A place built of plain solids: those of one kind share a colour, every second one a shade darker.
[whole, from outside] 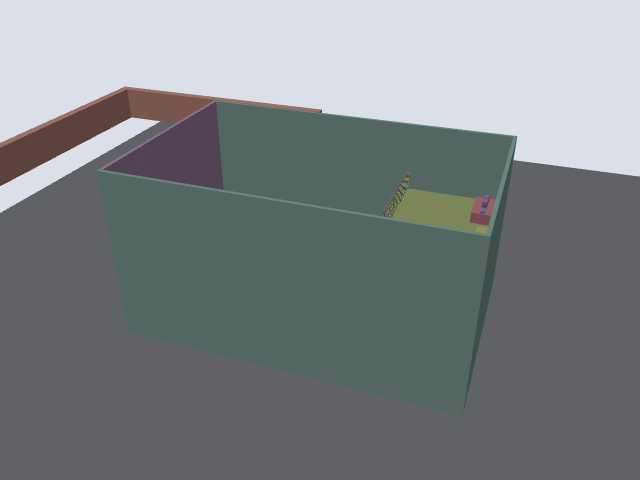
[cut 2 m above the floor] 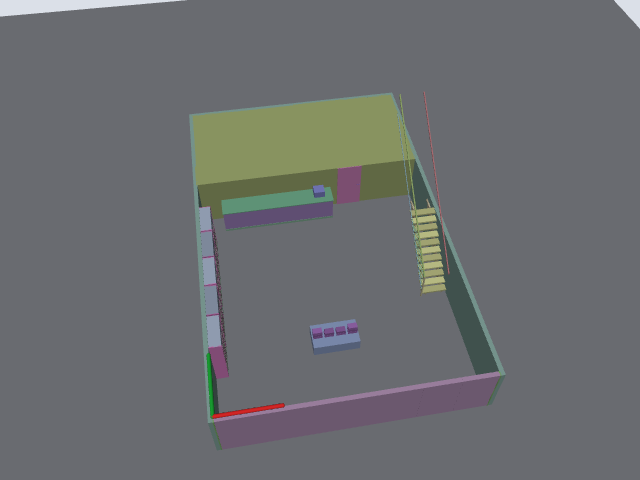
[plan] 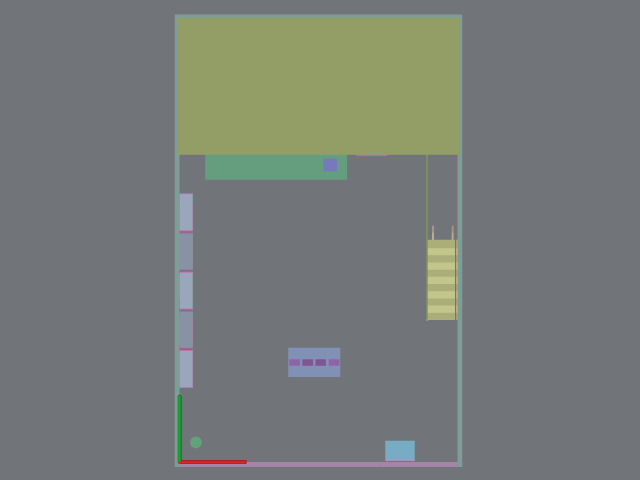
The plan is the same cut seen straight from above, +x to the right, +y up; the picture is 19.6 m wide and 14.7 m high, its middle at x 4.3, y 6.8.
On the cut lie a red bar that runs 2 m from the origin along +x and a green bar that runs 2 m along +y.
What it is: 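A shoe shop at street level behind a glazed front, one room two levels high, with a raised rear level reached by one straight flight, fitted out in the 1990s to 2020s; 8.5 x 13.6 m, 7.25 m high throughout; its front glazed onto the street; the raised level 4.27 m over the floor, over the rear 4.2 m, open to the hall behind a guard 1.0 m high along its edge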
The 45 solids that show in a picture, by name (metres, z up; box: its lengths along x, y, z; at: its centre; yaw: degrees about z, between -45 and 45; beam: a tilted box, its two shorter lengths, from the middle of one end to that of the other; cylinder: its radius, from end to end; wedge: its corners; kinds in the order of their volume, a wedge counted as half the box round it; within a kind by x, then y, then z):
{
 "upper_1": {"box": [8.61, 4.2, 4.32], "at": [4.25, 11.51, 2.11]},
 "street_hedge_1": {"box": [0.6, 15.85, 2.25], "at": [-14.7, -8.07, 1.07]},
 "street_hedge_2": {"box": [38.51, 0.6, 2.25], "at": [4.25, -16.3, 1.07]},
 "wall_1": {"box": [0.15, 13.86, 7.3], "at": [-0.07, 6.78, 3.6]},
 "wall_2": {"box": [8.81, 0.15, 7.3], "at": [4.25, 13.63, 3.6]},
 "wall_3": {"box": [0.15, 13.86, 7.3], "at": [8.59, 6.78, 3.6]},
 "window_wall_1": {"box": [6.15, 0.15, 7.3], "at": [3.08, -0.07, 3.6]},
 "window_wall_2": {"box": [1.2, 0.15, 7.3], "at": [6.75, -0.07, 3.6]},
 "window_wall_3": {"box": [1.16, 0.15, 7.3], "at": [7.93, -0.07, 3.6]},
 "shelves_body_1": {"box": [0.4, 1.16, 2.1], "at": [0.2, 2.85, 1.0]},
 "shelves_body_2": {"box": [0.4, 1.16, 2.1], "at": [0.2, 4.05, 1.0]},
 "shelves_body_3": {"box": [0.4, 1.16, 2.1], "at": [0.2, 5.25, 1.0]},
 "shelves_body_4": {"box": [0.4, 1.16, 2.1], "at": [0.2, 6.45, 1.0]},
 "shelves_body_5": {"box": [0.4, 1.16, 2.1], "at": [0.2, 7.65, 1.0]},
 "counter_1": {"box": [4.31, 0.7, 1.05], "at": [2.96, 9.05, 0.47]},
 "plinth_1": {"box": [1.6, 0.9, 0.5], "at": [4.12, 3.05, 0.2]},
 "upper_plinth_1": {"box": [1.6, 0.9, 0.5], "at": [1.5, 12.95, 4.47]},
 "stair_guard_rail_1": {"wedge": [[7.55, 4.35, 1.08], [7.55, 4.35, 1.13], [7.55, 9.41, 5.17], [7.55, 9.41, 5.23], [7.6, 4.35, 1.08], [7.6, 4.35, 1.13], [7.6, 9.41, 5.17], [7.6, 9.41, 5.23]]},
 "stair_wall_rail_1": {"wedge": [[8.44, 4.35, 1.08], [8.44, 4.35, 1.13], [8.44, 9.41, 5.18], [8.44, 9.41, 5.23], [8.47, 4.35, 1.08], [8.47, 4.35, 1.13], [8.47, 9.41, 5.18], [8.47, 9.41, 5.23]]},
 "upper_bench_1": {"box": [1.6, 0.5, 0.47], "at": [4.1, 13.15, 4.46]},
 "stair_guard_low_1": {"wedge": [[7.56, 4.35, 0.24], [7.56, 4.35, 0.27], [7.56, 9.41, 4.34], [7.56, 9.41, 4.37], [7.59, 4.35, 0.24], [7.59, 4.35, 0.27], [7.59, 9.41, 4.34], [7.59, 9.41, 4.37]]},
 "stair_step_1": {"box": [0.96, 0.26, 0.07], "at": [8.08, 4.48, 0.15]},
 "stair_step_2": {"box": [0.96, 0.26, 0.07], "at": [8.08, 4.7, 0.32]},
 "stair_step_3": {"box": [0.96, 0.26, 0.07], "at": [8.08, 4.92, 0.5]},
 "stair_step_4": {"box": [0.96, 0.26, 0.07], "at": [8.08, 5.14, 0.68]},
 "stair_step_5": {"box": [0.96, 0.26, 0.07], "at": [8.08, 5.36, 0.86]},
 "stair_step_6": {"box": [0.96, 0.26, 0.07], "at": [8.08, 5.58, 1.04]},
 "stair_step_7": {"box": [0.96, 0.26, 0.07], "at": [8.08, 5.8, 1.21]},
 "stair_step_8": {"box": [0.96, 0.26, 0.07], "at": [8.08, 6.02, 1.39]},
 "stair_step_9": {"box": [0.96, 0.26, 0.07], "at": [8.08, 6.24, 1.57]},
 "stair_step_10": {"box": [0.96, 0.26, 0.07], "at": [8.08, 6.46, 1.75]},
 "stair_step_11": {"box": [0.96, 0.26, 0.07], "at": [8.08, 6.68, 1.93]},
 "counter_top_1": {"box": [4.35, 0.78, 0.04], "at": [2.96, 9.03, 1.02]},
 "front_corner_1": {"box": [0.04, 0.17, 7.15], "at": [0.0, -0.07, 3.52]},
 "front_corner_2": {"box": [0.04, 0.17, 7.15], "at": [8.51, -0.07, 3.52]},
 "service_door_1": {"box": [0.95, 0.03, 2.1], "at": [5.88, 9.39, 1.0]},
 "till_1": {"box": [0.42, 0.4, 0.28], "at": [4.61, 9.1, 1.18]},
 "plant_pot_1": {"cylinder": 0.18, "from": [0.5, 0.6, 0.0], "to": [0.5, 0.6, 0.38]},
 "door_mat_1": {"box": [0.9, 0.6, 0.07], "at": [6.75, 0.35, -0.02]},
 "box_1": {"box": [0.32, 0.2, 0.12], "at": [3.52, 3.05, 0.74]},
 "box_2": {"box": [0.32, 0.2, 0.12], "at": [3.92, 3.05, 0.62]},
 "box_3": {"box": [0.32, 0.2, 0.12], "at": [4.32, 3.05, 0.62]},
 "box_4": {"box": [0.32, 0.2, 0.12], "at": [4.73, 3.05, 0.74]},
 "shelves_cheek_1": {"box": [0.41, 0.032, 2.1], "at": [0.21, 2.29, 1.0]},
 "counter_kick_1": {"box": [4.31, 0.012, 0.15], "at": [2.96, 8.69, 0.03]}
}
